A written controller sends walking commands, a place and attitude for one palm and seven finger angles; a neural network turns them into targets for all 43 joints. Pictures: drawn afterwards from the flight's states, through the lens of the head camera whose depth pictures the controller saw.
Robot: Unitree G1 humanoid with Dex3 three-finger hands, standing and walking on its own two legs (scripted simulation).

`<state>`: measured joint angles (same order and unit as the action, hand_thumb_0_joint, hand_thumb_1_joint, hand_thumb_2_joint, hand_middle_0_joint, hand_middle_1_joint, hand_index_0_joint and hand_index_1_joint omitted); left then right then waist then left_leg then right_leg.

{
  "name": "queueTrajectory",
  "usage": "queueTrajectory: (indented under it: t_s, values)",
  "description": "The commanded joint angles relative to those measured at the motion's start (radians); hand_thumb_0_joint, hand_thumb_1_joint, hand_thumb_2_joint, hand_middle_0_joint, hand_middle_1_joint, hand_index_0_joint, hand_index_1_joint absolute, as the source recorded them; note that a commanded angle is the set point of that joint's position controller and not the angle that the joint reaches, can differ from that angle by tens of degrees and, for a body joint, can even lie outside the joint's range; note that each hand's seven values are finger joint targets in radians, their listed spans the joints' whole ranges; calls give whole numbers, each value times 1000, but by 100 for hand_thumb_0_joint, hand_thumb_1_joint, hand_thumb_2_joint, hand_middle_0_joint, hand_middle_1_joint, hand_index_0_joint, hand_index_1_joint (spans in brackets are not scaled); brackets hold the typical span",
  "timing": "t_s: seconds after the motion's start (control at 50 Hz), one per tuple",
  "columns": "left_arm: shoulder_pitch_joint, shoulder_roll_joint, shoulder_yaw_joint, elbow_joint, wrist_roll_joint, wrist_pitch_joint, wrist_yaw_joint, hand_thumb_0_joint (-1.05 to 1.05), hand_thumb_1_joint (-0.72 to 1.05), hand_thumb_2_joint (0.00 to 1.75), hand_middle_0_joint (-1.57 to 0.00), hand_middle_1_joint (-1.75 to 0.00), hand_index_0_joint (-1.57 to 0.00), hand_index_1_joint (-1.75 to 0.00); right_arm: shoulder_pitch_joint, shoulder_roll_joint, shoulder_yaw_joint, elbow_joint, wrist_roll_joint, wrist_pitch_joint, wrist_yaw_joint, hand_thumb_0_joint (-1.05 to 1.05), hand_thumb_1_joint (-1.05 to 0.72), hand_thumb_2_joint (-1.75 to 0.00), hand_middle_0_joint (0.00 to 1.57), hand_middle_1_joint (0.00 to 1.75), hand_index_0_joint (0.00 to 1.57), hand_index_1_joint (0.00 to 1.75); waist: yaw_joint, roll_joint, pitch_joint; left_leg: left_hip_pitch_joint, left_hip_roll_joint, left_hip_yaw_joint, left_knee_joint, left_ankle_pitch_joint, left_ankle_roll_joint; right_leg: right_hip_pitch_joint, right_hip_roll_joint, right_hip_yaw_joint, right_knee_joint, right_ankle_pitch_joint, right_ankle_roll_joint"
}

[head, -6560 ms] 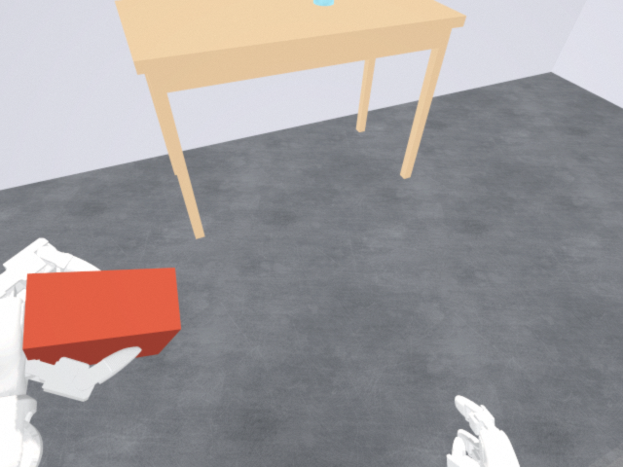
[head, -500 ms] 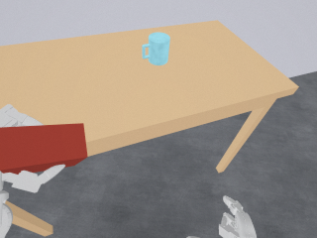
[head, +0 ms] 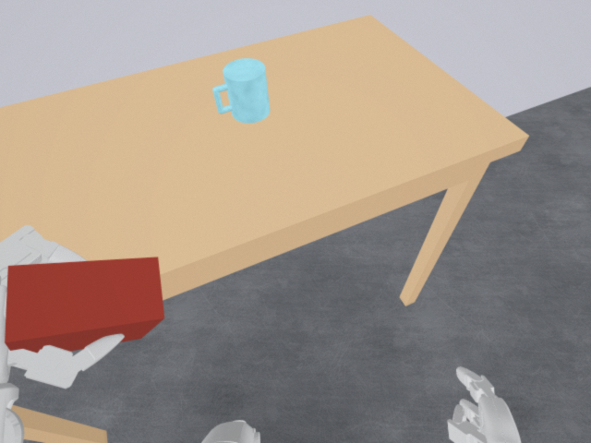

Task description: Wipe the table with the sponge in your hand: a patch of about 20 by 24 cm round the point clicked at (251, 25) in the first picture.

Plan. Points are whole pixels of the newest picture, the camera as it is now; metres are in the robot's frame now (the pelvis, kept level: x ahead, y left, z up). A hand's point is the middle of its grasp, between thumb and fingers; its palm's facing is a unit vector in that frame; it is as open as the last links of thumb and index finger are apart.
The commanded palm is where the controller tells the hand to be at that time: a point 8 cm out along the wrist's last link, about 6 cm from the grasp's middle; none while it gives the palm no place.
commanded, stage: come to a stop and stand still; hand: left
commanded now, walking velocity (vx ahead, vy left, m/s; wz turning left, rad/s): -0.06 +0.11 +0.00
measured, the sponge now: (108, 306) +0.23 +0.19 +0.14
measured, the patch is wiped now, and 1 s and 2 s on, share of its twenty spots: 0.00 0.00 0.00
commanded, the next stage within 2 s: look again from close up in 0.92 s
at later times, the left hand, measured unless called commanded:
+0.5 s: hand out of the picture +0.19 +0.31 +0.15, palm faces +0.29 -0.89 -0.36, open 9.9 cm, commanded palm +0.13 +0.37 +0.17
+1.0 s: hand out of the picture +0.15 +0.37 +0.17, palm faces +0.45 -0.82 -0.36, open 9.9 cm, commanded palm +0.10 +0.39 +0.17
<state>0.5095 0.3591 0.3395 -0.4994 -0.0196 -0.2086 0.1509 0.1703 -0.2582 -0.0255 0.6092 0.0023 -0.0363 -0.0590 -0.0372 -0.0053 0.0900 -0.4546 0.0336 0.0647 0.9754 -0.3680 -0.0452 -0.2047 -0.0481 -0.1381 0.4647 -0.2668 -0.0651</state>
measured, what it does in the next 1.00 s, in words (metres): steps to the left: left foot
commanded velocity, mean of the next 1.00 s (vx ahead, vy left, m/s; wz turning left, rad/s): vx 0.00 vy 0.00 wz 0.00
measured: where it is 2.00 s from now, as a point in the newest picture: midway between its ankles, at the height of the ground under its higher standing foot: outside the picture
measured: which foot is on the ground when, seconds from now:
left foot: up 0.00-0.22, down 0.24-1.00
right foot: down 0.00-1.00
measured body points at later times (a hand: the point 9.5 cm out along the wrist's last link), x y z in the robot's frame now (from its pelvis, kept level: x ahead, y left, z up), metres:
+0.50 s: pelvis -0.03 +0.09 -0.01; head -0.01 +0.11 +0.43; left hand +0.17 +0.35 +0.17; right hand +0.15 -0.12 -0.08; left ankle +0.01 +0.14 -0.75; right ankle -0.01 -0.06 -0.74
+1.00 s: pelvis -0.05 +0.11 +0.00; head -0.06 +0.13 +0.45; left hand +0.12 +0.41 +0.19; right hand +0.14 -0.10 -0.07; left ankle +0.01 +0.14 -0.74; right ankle -0.01 -0.05 -0.74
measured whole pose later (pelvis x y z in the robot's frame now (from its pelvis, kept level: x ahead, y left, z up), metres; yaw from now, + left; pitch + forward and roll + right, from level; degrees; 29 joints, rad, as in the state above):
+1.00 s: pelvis -0.05 +0.11 +0.00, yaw +1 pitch -4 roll -2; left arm 0.37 0.37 0.36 -0.42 -0.01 -0.22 0.11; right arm 0.21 -0.19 0.03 0.57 -0.02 -0.13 -0.01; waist 0.04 -0.02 0.05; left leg -0.21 -0.07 0.08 0.38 -0.12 0.08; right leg -0.18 -0.01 0.06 0.40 -0.21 0.01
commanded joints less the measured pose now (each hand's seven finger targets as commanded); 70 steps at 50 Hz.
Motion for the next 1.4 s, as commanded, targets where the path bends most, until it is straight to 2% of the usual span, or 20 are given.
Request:
queueTrajectory:
  t_s: [0.0,0.12,0.14,0.16,0.18,0.2,0.22,0.28,0.34,0.4,0.42,0.52,0.58,0.68,0.82,1.04,1.1,1.2,1.22,1.38]
  values:
    - [72,210,216,-203,-24,-76,42,0,10,130,-120,-160,-120,-160,-65,-25,-15,-186,2,-38,-4,0,-90,-90,20,30,20,30,54,-97,-225,-40,5,22,-170,30,0,254,-265,171,-52,864,-42]
    - [67,182,182,-226,-26,-52,40,0,10,130,-120,-160,-120,-160,-48,-44,-30,-203,7,-34,-7,0,-90,-90,20,30,20,30,48,-146,-250,114,-2,32,-410,117,13,208,-244,160,2,736,-28]
    - [-934,902,728,-342,53,-153,29,0,10,130,-120,-160,-120,-160,62,-76,-85,-191,-35,-135,-8,0,-90,-90,20,30,20,30,104,-239,-159,33,-46,140,-421,92,-12,50,-172,274,-65,857,31]
    - [-360,366,357,196,2,-123,2,0,10,130,-120,-160,-120,-160,24,-28,-71,-123,-11,-138,1,0,-90,-90,20,30,20,30,82,-138,-315,137,-40,-36,-414,245,39,147,-234,301,49,769,-38]
    - [-200,259,265,81,-18,-127,7,0,10,130,-120,-160,-120,-160,33,-50,-58,-165,11,-128,19,0,-90,-90,20,30,20,30,90,-80,-257,192,-33,14,-440,296,38,141,-188,280,-2,720,6]
    - [-191,260,257,106,-15,-113,2,0,10,130,-120,-160,-120,-160,50,-75,-59,-150,11,-131,24,0,-90,-90,20,30,20,30,80,-55,-299,231,-25,20,-508,329,47,205,-163,217,22,659,20]
    - [-192,170,157,89,-31,-114,-17,0,10,130,-120,-160,-120,-160,19,-71,-58,-150,29,-143,33,0,-90,-90,20,30,20,30,76,20,-310,281,-6,-9,-529,397,63,174,-134,178,53,523,26]
    - [-163,122,53,-100,-21,-109,-34,0,10,130,-120,-160,-120,-160,-17,-100,-59,-176,21,-157,61,0,-90,-90,20,30,20,30,73,63,-270,362,85,-111,-513,618,99,28,-54,136,61,335,59]
    - [-220,131,35,-237,-5,-113,-35,0,10,130,-120,-160,-120,-160,-61,-82,-37,-191,9,-176,80,0,-90,-90,20,30,20,30,75,176,-199,257,142,-173,-632,469,107,-12,-1,83,142,-44,55]
    - [-272,229,149,-267,-9,-113,-16,0,10,130,-120,-160,-120,-160,-66,-81,-24,-205,1,-182,67,0,-90,-90,20,30,20,30,80,171,-170,171,135,-182,-693,193,88,19,12,82,107,-52,47]
    - [-274,314,231,-281,-11,-111,-3,0,10,130,-120,-160,-120,-160,-71,-81,-20,-208,-2,-177,59,0,-90,-90,20,30,20,30,83,166,-180,161,131,-182,-698,135,83,37,13,80,96,-43,48]
    - [-255,231,217,-174,-37,-114,-15,0,10,130,-120,-160,-120,-160,-63,-67,-10,-210,-6,-165,41,0,-90,-90,20,30,20,30,71,168,-149,127,117,-191,-752,-88,53,62,30,102,34,-39,43]
    - [-266,128,116,-112,-28,-101,-30,0,10,130,-120,-160,-120,-160,-38,-68,-7,-193,0,-167,45,0,-90,-90,20,30,20,30,63,134,-140,142,126,-203,-788,-156,39,56,45,112,25,-31,47]
    - [-303,59,2,-80,0,-62,-36,0,10,130,-120,-160,-120,-160,-36,-78,-10,-179,1,-168,48,0,-90,-90,20,30,20,30,58,93,-138,207,115,-209,-823,-158,3,15,64,135,-2,-15,60]
    - [-316,220,154,-189,6,-66,-9,0,10,130,-120,-160,-120,-160,-92,-72,0,-197,-18,-152,32,0,-90,-90,20,30,20,30,75,128,-161,227,85,-180,-832,-156,-2,57,77,142,-44,5,61]
    - [-220,97,59,-53,2,-62,-24,0,10,130,-120,-160,-120,-160,-61,-72,-4,-187,-9,-141,32,0,-90,-90,20,30,20,30,63,68,-129,216,62,-163,-807,-126,3,43,71,166,-120,11,60]
    - [-252,112,60,-61,8,-63,-24,0,10,130,-120,-160,-120,-160,-59,-73,-7,-186,-8,-136,28,0,-90,-90,20,30,20,30,63,36,-133,230,47,-149,-770,-100,26,20,63,194,-159,11,59]
    - [-309,144,82,-129,17,-72,-18,0,10,130,-120,-160,-120,-160,-64,-73,-6,-194,-7,-137,20,0,-90,-90,20,30,20,30,64,110,-133,175,53,-173,-817,-210,38,58,84,180,-111,5,66]
    - [-301,187,122,-143,15,-71,-15,0,10,130,-120,-160,-120,-160,-77,-71,-2,-196,-12,-140,18,0,-90,-90,20,30,20,30,69,121,-141,184,52,-167,-818,-198,38,57,88,175,-108,16,66]
    - [-164,144,106,-108,-11,-71,-23,0,10,130,-120,-160,-120,-160,-56,-65,-2,-188,-11,-134,22,0,-90,-90,20,30,20,30,63,53,-180,267,6,-123,-691,95,33,45,59,202,-188,96,51]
